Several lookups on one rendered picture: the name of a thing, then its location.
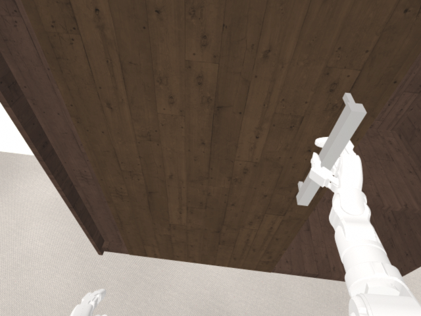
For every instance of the handle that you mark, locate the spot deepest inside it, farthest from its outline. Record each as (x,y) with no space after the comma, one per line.
(345,127)

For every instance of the right robot hand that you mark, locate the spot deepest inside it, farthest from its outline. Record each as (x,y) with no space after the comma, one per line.
(347,169)

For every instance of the right robot upper arm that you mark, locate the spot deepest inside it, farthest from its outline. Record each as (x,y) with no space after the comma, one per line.
(383,305)

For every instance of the wardrobe door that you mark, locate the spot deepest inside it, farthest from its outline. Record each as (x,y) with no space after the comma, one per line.
(22,52)
(199,117)

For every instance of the right robot forearm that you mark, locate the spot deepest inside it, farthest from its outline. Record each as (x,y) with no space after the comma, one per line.
(368,269)

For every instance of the left robot hand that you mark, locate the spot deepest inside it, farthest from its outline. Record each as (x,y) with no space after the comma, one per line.
(89,303)

